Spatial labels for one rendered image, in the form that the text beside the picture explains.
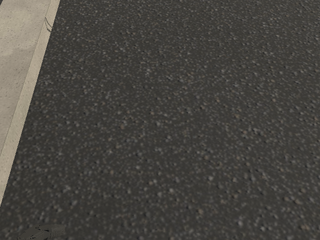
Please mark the robot left hand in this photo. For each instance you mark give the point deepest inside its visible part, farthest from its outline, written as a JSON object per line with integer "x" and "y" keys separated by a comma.
{"x": 44, "y": 232}

